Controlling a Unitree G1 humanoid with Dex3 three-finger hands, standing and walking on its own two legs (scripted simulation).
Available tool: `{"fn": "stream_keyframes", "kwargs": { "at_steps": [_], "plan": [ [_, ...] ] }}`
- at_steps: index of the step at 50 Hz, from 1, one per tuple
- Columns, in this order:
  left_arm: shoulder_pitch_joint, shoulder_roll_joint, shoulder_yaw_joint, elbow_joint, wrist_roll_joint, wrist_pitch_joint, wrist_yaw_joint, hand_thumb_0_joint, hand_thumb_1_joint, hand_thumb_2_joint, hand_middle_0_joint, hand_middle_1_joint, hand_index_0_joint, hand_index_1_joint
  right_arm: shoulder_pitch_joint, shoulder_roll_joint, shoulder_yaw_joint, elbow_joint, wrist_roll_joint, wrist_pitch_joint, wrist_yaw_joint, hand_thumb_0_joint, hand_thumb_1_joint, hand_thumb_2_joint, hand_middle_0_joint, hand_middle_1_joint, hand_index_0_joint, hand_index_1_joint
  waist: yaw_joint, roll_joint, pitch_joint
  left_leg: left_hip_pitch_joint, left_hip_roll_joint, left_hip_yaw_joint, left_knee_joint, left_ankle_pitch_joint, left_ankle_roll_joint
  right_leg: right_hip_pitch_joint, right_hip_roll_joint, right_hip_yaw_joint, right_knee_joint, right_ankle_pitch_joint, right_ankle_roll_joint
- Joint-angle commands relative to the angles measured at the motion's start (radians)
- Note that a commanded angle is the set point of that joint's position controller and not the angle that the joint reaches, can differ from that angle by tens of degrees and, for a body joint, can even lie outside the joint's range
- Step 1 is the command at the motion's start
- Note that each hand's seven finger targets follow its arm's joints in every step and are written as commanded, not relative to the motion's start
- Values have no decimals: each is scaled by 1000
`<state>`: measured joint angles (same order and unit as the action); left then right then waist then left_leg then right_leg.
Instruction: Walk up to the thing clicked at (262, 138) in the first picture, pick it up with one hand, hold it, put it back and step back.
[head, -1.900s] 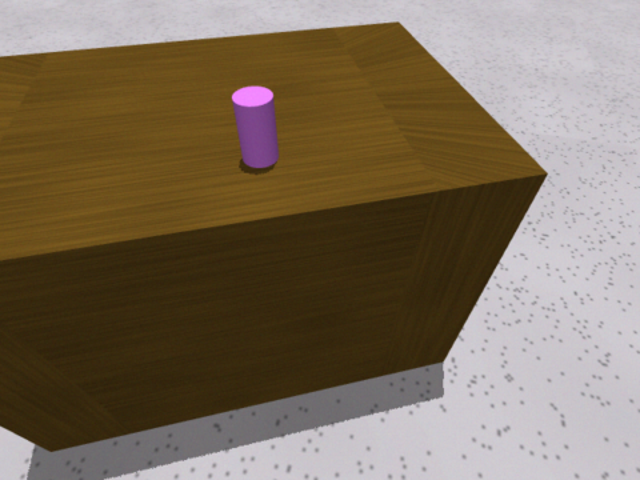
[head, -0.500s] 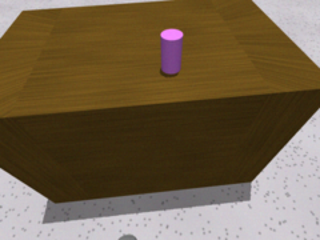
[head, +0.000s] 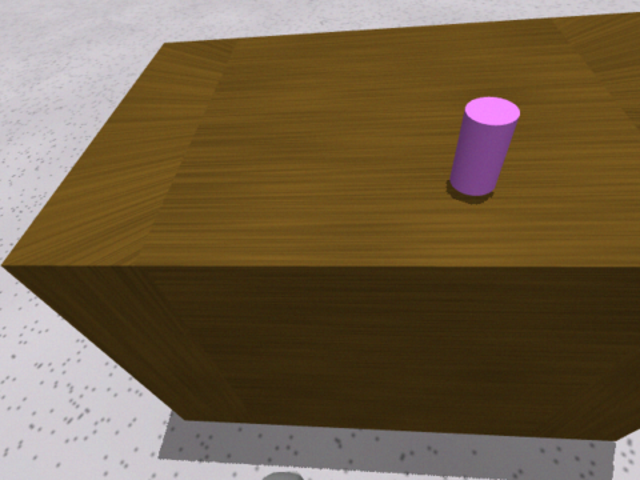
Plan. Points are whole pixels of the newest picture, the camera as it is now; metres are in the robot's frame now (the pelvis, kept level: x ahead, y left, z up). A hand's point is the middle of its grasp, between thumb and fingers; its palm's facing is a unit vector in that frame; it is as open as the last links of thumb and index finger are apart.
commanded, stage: walk up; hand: right
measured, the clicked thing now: (481, 148) +0.55 -0.22 +0.10
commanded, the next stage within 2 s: stand in 1.68 s
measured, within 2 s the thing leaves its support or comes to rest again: neither
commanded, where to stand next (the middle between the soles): +0.08 +0.01 m, yaw -2 degrees
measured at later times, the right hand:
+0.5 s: hand out of the picture +0.16 -0.22 -0.15, palm faces -0.03 +0.92 -0.39, open 7.4 cm
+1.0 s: hand out of the picture +0.09 -0.22 -0.14, palm faces -0.03 +0.93 -0.37, open 7.4 cm
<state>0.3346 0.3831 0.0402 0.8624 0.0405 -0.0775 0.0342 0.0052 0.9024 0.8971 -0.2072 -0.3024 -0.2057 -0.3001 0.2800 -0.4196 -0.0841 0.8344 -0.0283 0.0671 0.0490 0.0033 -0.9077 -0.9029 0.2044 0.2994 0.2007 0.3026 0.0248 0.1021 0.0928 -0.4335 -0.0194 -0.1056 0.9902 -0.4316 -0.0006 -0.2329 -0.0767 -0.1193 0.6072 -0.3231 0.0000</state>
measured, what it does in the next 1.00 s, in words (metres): steps on the spot: left foot, then right foot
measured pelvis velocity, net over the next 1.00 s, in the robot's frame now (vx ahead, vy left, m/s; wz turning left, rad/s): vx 0.02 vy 0.04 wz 0.00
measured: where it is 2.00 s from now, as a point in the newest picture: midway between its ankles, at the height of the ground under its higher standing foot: outside the picture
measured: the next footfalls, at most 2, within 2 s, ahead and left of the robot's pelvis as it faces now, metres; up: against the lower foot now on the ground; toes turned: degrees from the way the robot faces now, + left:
left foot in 0.10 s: +0.10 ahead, +0.17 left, +0.00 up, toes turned +0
right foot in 0.40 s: +0.07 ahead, -0.09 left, +0.00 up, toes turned -1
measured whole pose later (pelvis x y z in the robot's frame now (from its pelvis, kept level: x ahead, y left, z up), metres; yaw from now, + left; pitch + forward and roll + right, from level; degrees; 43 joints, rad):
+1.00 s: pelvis +0.02 +0.04 +0.01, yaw +0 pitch -3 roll +0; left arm 0.08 0.36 0.02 1.05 0.01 0.02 -0.03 0.01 0.91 0.90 -0.20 -0.30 -0.20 -0.30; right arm 0.13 -0.37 0.00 1.08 -0.01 -0.02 0.00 0.00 -0.91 -0.90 0.21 0.30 0.20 0.30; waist -0.01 -0.01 0.09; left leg -0.23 0.02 -0.02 0.46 -0.19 -0.02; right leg -0.20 -0.02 -0.02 0.48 -0.23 0.01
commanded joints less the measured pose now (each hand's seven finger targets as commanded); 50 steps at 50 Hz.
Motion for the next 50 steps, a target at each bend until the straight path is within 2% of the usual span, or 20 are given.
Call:
{"fn": "stream_keyframes", "kwargs": {
  "at_steps": [1, 3, 4, 5, 6, 7, 10, 15, 17, 19, 20, 21, 22, 25, 27, 29, 34, 38, 44, 50],
  "plan": [
    [-34, 297, 91, -92, -1, -14, 1, 0, 900, 900, -200, -300, -200, -300, -12, -136, -37, -67, 12, -52, -12, 0, -900, -900, 200, 300, 200, 300, 2, -330, -65, 65, 33, 104, -253, 26, 3, 39, -189, 120, -78, 562, -194],
    [-73, 275, 77, -100, -23, 8, -6, 0, 900, 900, -200, -300, -200, -300, 51, -134, -40, -25, 15, -70, -23, 0, -900, -900, 200, 300, 200, 300, -43, -244, -114, 213, -20, 178, -444, 255, 16, -12, -144, 65, 86, 523, -149],
    [-45, 226, 61, -94, -30, 19, -9, 0, 900, 900, -200, -300, -200, -300, 76, -162, -48, -9, 10, -82, -32, 0, -900, -900, 200, 300, 200, 300, -56, -138, -141, 295, -8, 140, -498, 346, 36, -59, -106, 39, 235, 408, -107],
    [-4, 163, 40, -102, -41, 28, -10, 0, 900, 900, -200, -300, -200, -300, 68, -244, -65, -28, -1, -93, -41, 0, -900, -900, 200, 300, 200, 300, -49, 55, -180, 381, 161, -135, -506, 488, 103, -206, -37, 38, 372, 148, -46],
    [-13, 160, 36, -96, -52, 48, -4, 0, 900, 900, -200, -300, -200, -300, 30, -293, -59, -61, 14, -102, -48, 0, -900, -900, 200, 300, 200, 300, -44, 109, -197, 290, 374, -432, -564, 530, 240, -232, 59, 113, 401, -294, -23],
    [-66, 228, 50, -69, -47, 62, 4, 0, 900, 900, -200, -300, -200, -300, 5, -296, -61, -48, 30, -99, -48, 0, -900, -900, 200, 300, 200, 300, -53, 31, -172, 185, 379, -439, -583, 399, 292, -165, 22, 204, 463, -331, -31],
    [-51, 220, 46, -18, -52, 64, 1, 0, 900, 900, -200, -300, -200, -300, -77, -238, -35, -50, 19, -103, -71, 0, -900, -900, 200, 300, 200, 300, -17, 47, -100, 203, 280, -209, -481, 556, 210, -233, 3, 206, 408, -227, -35],
    [-73, 205, 46, 15, -39, 67, -12, 0, 900, 900, -200, -300, -200, -300, -84, -240, -26, -41, 22, -103, -78, 0, -900, -900, 200, 300, 200, 300, -26, 108, -135, 220, 287, -167, -439, 794, 219, -125, 28, 120, 252, -186, -24],
    [-69, 205, 51, 26, -33, 68, -16, 0, 900, 900, -200, -300, -200, -300, -134, -241, -21, -50, 28, -97, -81, 0, -900, -900, 200, 300, 200, 300, -7, 81, -139, 152, 268, -138, -411, 704, 202, -33, 46, 95, 141, -102, -32],
    [-49, 224, 58, 39, -20, 57, -16, 0, 900, 900, -200, -300, -200, -300, -169, -213, -7, -54, 38, -88, -80, 0, -900, -900, 200, 300, 200, 300, 22, 9, -148, 83, 212, -94, -336, 540, 124, 76, 23, 140, -53, 156, -57],
    [-76, 286, 73, 27, -8, 49, -16, 0, 900, 900, -200, -300, -200, -300, -153, -173, 1, -59, 47, -86, -79, 0, -900, -900, 200, 300, 200, 300, 5, -128, -151, 19, 133, -33, -238, 404, 67, 100, -93, 319, -103, 271, -112],
    [-138, 312, 71, 10, -21, 49, -22, 0, 900, 900, -200, -300, -200, -300, -176, -152, 6, -48, 49, -83, -81, 0, -900, -900, 200, 300, 200, 300, -12, -191, -140, 87, 25, 68, -185, 152, 31, -23, -214, 437, -144, 311, -216],
    [-207, 302, 62, -8, -24, 47, -29, 0, 900, 900, -200, -300, -200, -300, -145, -160, -2, -13, 41, -80, -84, 0, -900, -900, 200, 300, 200, 300, -39, -220, -124, 178, 31, 80, -176, -2, 29, -114, -249, 451, -135, 341, -247],
    [-246, 238, 42, -7, -26, 61, -31, 0, 900, 900, -200, -300, -200, -300, -117, -188, -6, 30, 30, -100, -72, 0, -900, -900, 200, 300, 200, 300, -54, -160, -109, 223, 102, -19, -409, 265, 69, -134, -90, 253, -31, 267, -99],
    [-199, 223, 44, 18, -26, 74, -34, 0, 900, 900, -200, -300, -200, -300, -161, -237, -8, 31, 23, -112, -68, 0, -900, -900, 200, 300, 200, 300, -10, -88, -128, 146, 240, -204, -501, 266, 167, -57, 21, 163, 91, 69, -42],
    [-182, 206, 42, 33, -27, 75, -38, 0, 900, 900, -200, -300, -200, -300, -182, -235, -2, 38, 19, -117, -69, 0, -900, -900, 200, 300, 200, 300, 2, -63, -138, 115, 246, -198, -514, 314, 172, -6, 28, 164, 72, 47, -50],
    [-238, 237, 44, 49, -32, 63, -45, 0, 900, 900, -200, -300, -200, -300, -204, -168, 23, 73, 25, -104, -64, 0, -900, -900, 200, 300, 200, 300, -19, -111, -114, 147, 75, 13, -442, 170, 42, -30, -91, 298, -142, 117, -113],
    [-272, 220, 31, 67, -30, 65, -45, 0, 900, 900, -200, -300, -200, -300, -200, -164, 29, 109, 22, -105, -54, 0, -900, -900, 200, 300, 200, 300, -21, -141, -108, 197, 99, -6, -519, 148, 47, -42, -70, 272, -200, 25, -79],
    [-301, 206, 30, 103, -33, 66, -47, 0, 900, 900, -200, -300, -200, -300, -192, -163, 35, 159, 22, -111, -56, 0, -900, -900, 200, 300, 200, 300, -26, -152, -125, 221, 108, 9, -567, 263, 34, 37, -63, 247, -247, 92, -62],
    [-292, 185, 27, 144, -42, 73, -49, 0, 900, 900, -200, -300, -200, -300, -224, -162, 44, 187, 20, -117, -57, 0, -900, -900, 200, 300, 200, 300, -9, -92, -105, 210, 135, -20, -659, 212, 32, 70, -44, 219, -269, 82, -47]
  ]
}}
